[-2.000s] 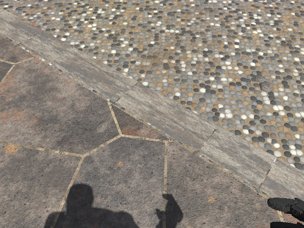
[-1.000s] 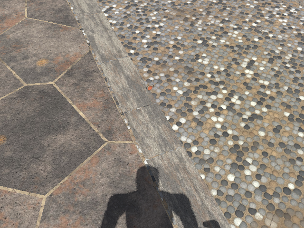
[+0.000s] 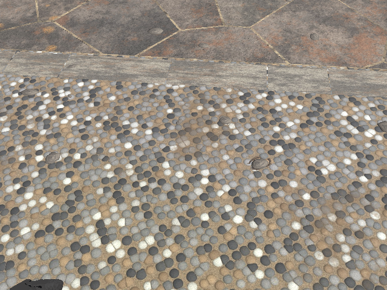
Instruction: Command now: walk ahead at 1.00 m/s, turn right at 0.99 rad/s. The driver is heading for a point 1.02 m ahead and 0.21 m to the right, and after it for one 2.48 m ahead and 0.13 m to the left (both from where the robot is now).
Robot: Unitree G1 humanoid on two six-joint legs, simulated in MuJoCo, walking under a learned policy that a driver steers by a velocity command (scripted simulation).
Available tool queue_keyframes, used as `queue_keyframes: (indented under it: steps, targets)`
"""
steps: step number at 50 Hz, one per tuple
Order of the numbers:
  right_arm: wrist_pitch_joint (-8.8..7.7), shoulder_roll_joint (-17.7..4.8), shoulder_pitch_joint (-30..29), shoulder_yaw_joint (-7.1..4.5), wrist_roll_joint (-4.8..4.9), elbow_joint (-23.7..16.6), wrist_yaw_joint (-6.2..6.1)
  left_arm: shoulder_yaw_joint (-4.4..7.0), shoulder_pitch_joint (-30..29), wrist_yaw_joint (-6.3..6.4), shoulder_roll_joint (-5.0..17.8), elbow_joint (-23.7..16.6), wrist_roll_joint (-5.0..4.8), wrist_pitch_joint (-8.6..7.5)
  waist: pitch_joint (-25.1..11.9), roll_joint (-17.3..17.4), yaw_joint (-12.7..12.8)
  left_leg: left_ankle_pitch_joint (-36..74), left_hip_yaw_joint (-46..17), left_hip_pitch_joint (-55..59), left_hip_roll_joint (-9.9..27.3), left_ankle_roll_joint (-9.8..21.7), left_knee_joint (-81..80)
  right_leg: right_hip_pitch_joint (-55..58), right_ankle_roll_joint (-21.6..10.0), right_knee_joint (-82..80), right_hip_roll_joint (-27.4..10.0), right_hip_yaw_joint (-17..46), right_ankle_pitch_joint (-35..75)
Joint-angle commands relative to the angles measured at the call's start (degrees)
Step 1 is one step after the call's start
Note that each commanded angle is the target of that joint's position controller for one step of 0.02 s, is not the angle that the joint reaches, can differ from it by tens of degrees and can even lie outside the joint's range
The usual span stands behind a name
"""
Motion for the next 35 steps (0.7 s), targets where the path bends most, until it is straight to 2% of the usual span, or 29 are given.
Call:
queue_keyframes:
  steps: [1, 3, 4, 5, 6, 7, 8, 9, 10, 11, 12, 13, 14, 15, 16, 17, 18, 19, 21, 22, 24, 26, 28, 30, 31, 32, 33, 34, 35]
  targets:
    - [-1.5, -4.1, -9.5, 0.47, -0.8, -4.9, -0.24, -1.0, -1.2, -0.89, -0.3, -4.3, 0.14, -0.63, 5.2, 5.0, 4.6, 14.8, -7.0, -4.5, 15.6, 6.9, -12.9, -5.1, 1.0, -4.8, -3.2, 2.9, 9.6]
    - [-1.39, -5.4, -7.2, 0.51, -0.9, -3.7, -0.5, -1.0, -5.6, -1.64, 0.2, -5.2, 0.42, -1.06, 6.8, 2.7, 3.0, 19.3, -1.6, -2.5, 14.3, 5.3, -13.9, -4.0, 0.2, -12.4, -1.8, -0.7, 15.3]
    - [-1.25, -6.2, -5.3, 0.49, -0.76, -2.9, -0.6, -1.21, -8.3, -2.19, -0.2, -5.9, 0.45, -1.38, 7.6, 2.0, 1.9, 22.3, 0.3, -1.0, 14.2, 4.4, -14.1, -3.0, -0.6, -16.7, -1.1, -2.7, 16.8]
    - [-0.97, -7.0, -3.9, 0.51, -0.64, -2.2, -0.71, -1.34, -10.5, -2.79, -0.6, -6.5, 0.38, -1.74, 8.1, 1.8, 1.4, 29.3, 2.4, 0.7, 13.9, 3.2, -13.6, -1.2, -1.6, -21.0, 0.4, -5.2, 17.0]
    - [-0.7, -8.6, -3.7, 0.38, -0.75, -1.9, -0.9, -1.2, -11.2, -3.29, -0.3, -6.9, 0.21, -2.07, 7.3, 3.1, 2.1, 42.5, 4.6, 1.4, 13.5, 1.7, -11.7, 3.8, -2.9, -25.1, 2.8, -8.3, 16.9]
    - [-0.35, -10.5, -2.3, 0.05, -0.86, -1.7, -1.31, -0.62, -11.4, -3.6, 1.0, -7.1, 0.09, -2.26, 5.1, 5.5, 2.8, 59.1, 5.7, 3.4, 13.8, 1.2, -8.4, 8.7, -3.6, -26.2, 6.0, -11.5, 15.7]
    - [0.44, -12.5, -2.2, -0.38, -0.62, -1.7, -1.96, 0.15, -9.0, -3.72, 2.4, -6.8, 0.17, -2.23, 3.3, 8.3, 5.2, 74.9, 6.2, 5.6, 14.3, 0.7, -2.1, 12.5, -4.1, -27.2, 8.9, -13.5, 12.6]
    - [1.31, -14.0, -3.4, -0.78, -0.31, -2.4, -2.54, 1.4, -1.4, -3.74, 4.5, -5.0, 0.17, -1.95, -0.6, 10.5, 9.8, 85.3, 6.0, 5.1, 15.3, 0.8, 8.4, 21.0, -5.0, -28.1, 11.3, -13.9, 10.0]
    - [1.62, -14.5, -6.3, -0.96, -0.02, -3.8, -2.6, 3.52, 11.7, -3.4, 8.4, -1.6, 0.26, -1.27, -6.7, 11.2, 16.2, 87.5, 4.5, -0.1, 15.8, 1.2, 22.7, 36.5, -7.2, -30.2, 12.2, -11.5, 10.7]
    - [0.92, -11.6, -7.9, -0.38, 1.08, -4.8, -2.11, 5.1, 21.8, -2.14, 10.8, 1.8, 0.29, -0.53, -9.2, 4.6, 19.7, 54.8, 4.4, -12.9, 10.9, -0.7, 41.8, 54.5, -9.9, -39.6, 9.2, -3.6, 20.4]
    - [-1.08, -1.4, -7.1, 2.48, -1.75, -8.1, -1.02, 4.8, 18.4, -0.82, 14.1, 1.2, 1.35, -0.07, -9.3, -17.2, 11.8, -15.5, 1.1, -32.1, -1.8, -2.7, 67.7, 65.8, -14.2, -35.8, 0.6, 13.7, 47.4]
    - [-3.1, -3.9, -0.1, 3.41, 0.05, -11.1, -0.15, 4.24, 15.4, -0.9, 14.9, -3.2, 4.51, -1.4, -30.2, -13.1, 8.8, -18.4, -15.5, -40.4, -2.4, -2.2, 78.7, 75.7, -27.7, -44.4, -13.2, 42.3, 32.8]
    - [-3.8, -9.2, -8.8, 2.54, 0.57, -12.0, -0.29, 4.43, 13.7, -1.17, 12.4, -4.4, 3.78, -1.89, -28.6, 0.4, 12.1, -12.3, -18.1, -39.2, 0.1, -0.5, 72.4, 69.0, -24.2, -50.8, -10.4, 44.0, 20.8]
    - [-3.59, -8.0, -12.3, 2.54, 1.29, -13.5, -0.74, 4.01, 10.2, -1.34, 11.3, -3.8, 2.61, -2.75, -16.0, 5.8, 8.2, -10.2, -16.7, -41.4, 1.5, -0.4, 65.5, 57.6, -21.9, -53.5, -8.0, 39.0, 18.3]
    - [-2.67, -7.3, -11.8, 2.58, 0.31, -12.1, -1.36, 3.25, 6.1, -1.28, 8.8, -4.0, 1.48, -3.37, -10.7, 11.4, 4.9, -8.4, -16.6, -38.4, 4.4, -1.2, 60.6, 47.9, -19.3, -54.1, -5.5, 34.4, 20.0]
    - [-1.55, -7.9, -10.2, 2.21, -0.16, -11.4, -1.48, 3.09, 3.1, -0.97, 8.5, -4.6, 1.72, -3.41, -7.1, 10.2, 2.5, -7.7, -16.3, -34.5, 5.1, -2.3, 57.2, 39.1, -18.5, -54.7, -3.9, 30.2, 25.9]
    - [-0.32, -8.6, -10.2, 1.85, -0.46, -11.4, -1.43, 3.02, 1.7, -0.62, 7.9, -4.7, 2.42, -3.16, -4.8, 8.7, 1.5, -7.5, -16.0, -31.4, 5.8, -3.2, 53.6, 32.7, -17.5, -55.7, -2.1, 26.6, 30.4]
    - [0.47, -7.9, -11.1, 1.84, -0.78, -11.7, -1.53, 2.88, 1.2, -0.15, 7.2, -4.0, 2.12, -2.8, -3.6, 7.7, 1.2, -6.9, -15.3, -29.6, 6.2, -4.0, 48.7, 28.2, -16.5, -55.3, -0.2, 23.3, 34.1]
    - [1.05, -4.3, -14.7, 2.83, -1.77, -13.0, -1.73, 3.12, 2.0, 1.42, 7.7, -2.6, 1.74, -1.79, -4.3, 6.4, 1.8, -1.9, -12.7, -26.7, 3.9, -5.4, 38.4, 22.7, -14.5, -52.9, 4.6, 17.9, 41.1]
    - [1.28, -3.1, -16.2, 3.22, -1.79, -13.5, -1.64, 3.36, 2.1, 2.24, 8.2, -2.1, 1.59, -0.83, -5.7, 5.2, 2.2, 2.0, -11.7, -25.2, 2.1, -5.9, 33.1, 21.8, -13.0, -51.2, 6.7, 16.3, 42.1]
    - [1.61, -2.6, -17.0, 3.5, -1.22, -12.8, -1.12, 3.17, 2.4, 3.44, 7.2, -1.6, 1.3, 1.1, -10.0, 2.2, 3.7, 13.2, -9.7, -19.8, -0.3, -6.1, 23.7, 21.4, -9.0, -48.6, 9.3, 13.0, 37.6]
    - [1.4, -2.4, -19.1, 3.62, -0.75, -12.6, -0.32, 2.08, 5.6, 3.89, 4.4, 0.1, 1.44, 1.58, -11.1, -0.5, 6.7, 23.1, -9.2, -17.8, 0.4, -5.6, 17.9, 23.2, -7.0, -47.4, 8.2, 12.8, 27.6]
    - [0.87, -2.9, -21.1, 3.54, -0.77, -12.9, 0.21, 0.89, 7.4, 3.75, 1.8, 1.6, 2.02, 1.18, -9.4, -2.9, 8.3, 24.2, -10.5, -18.8, 2.3, -4.2, 14.7, 26.8, -7.3, -45.5, 5.4, 15.1, 22.4]
    - [-0.08, -4.1, -19.0, 2.8, -1.06, -11.8, 0.79, -0.23, 6.3, 3.21, -0.1, 2.5, 3.12, 0.63, -8.7, -3.3, 6.6, 23.6, -10.6, -17.4, 3.6, -0.9, 9.3, 30.9, -6.5, -40.3, 2.8, 15.8, 23.4]
    - [-0.44, -4.4, -17.8, 2.54, -1.27, -11.2, 0.98, -0.53, 6.6, 2.84, -0.6, 3.1, 3.61, 0.13, -8.5, -2.4, 6.0, 28.2, -10.7, -14.2, 3.6, 1.2, 6.1, 31.3, -5.0, -36.7, 3.7, 13.9, 23.3]
    - [-0.74, -7.0, -18.6, 2.23, -2.01, -12.1, 0.9, -0.57, 10.6, 2.59, -0.9, 3.4, 4.4, -0.63, -9.6, 3.0, 8.4, 48.8, -16.8, -8.5, 7.8, 4.8, 7.0, 29.2, -2.2, -30.3, 7.9, 11.1, 15.6]
    - [-0.34, -8.4, -17.5, 1.87, -3.09, -12.3, 0.68, -0.27, 16.5, 2.57, 1.0, 4.8, 3.64, -0.89, -13.1, 12.3, 9.6, 59.7, -28.6, 0.6, 16.3, 15.0, 8.2, 22.0, 2.5, -19.4, 12.2, 6.6, -0.6]
    - [0.49, -7.5, -13.6, 1.45, -1.82, -11.6, 0.8, 0.11, 13.6, 2.55, 4.1, 3.6, 3.99, -0.6, -15.2, 18.5, 6.6, 53.1, -42.0, 3.8, 21.1, 20.6, 3.4, 14.9, 5.8, -9.4, 13.5, 3.8, -20.8]
    - [1.33, -8.0, -11.1, 1.15, -0.39, -11.4, 0.88, 0.88, 9.4, 2.52, 6.5, 2.5, 3.24, 0.37, -15.4, 14.1, 4.7, 37.3, -47.5, 5.2, 21.4, 20.4, 1.4, 10.4, 6.4, -4.2, 12.8, 5.9, -23.6]
Keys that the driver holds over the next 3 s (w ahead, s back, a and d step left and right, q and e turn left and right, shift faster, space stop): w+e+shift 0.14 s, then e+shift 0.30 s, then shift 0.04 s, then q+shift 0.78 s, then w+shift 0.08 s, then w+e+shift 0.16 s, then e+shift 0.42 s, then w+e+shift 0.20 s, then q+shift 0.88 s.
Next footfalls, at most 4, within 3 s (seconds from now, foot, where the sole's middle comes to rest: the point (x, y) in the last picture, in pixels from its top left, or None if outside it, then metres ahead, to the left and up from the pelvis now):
0.22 right None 0.39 -0.10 -0.77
0.62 left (202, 240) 0.67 -0.04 -0.77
0.96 right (257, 272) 0.53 -0.21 -0.77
1.46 left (177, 267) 0.58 0.06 -0.77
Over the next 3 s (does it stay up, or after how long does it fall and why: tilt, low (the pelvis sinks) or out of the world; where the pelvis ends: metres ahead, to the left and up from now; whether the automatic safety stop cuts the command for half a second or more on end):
stays up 1.06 -0.11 0.01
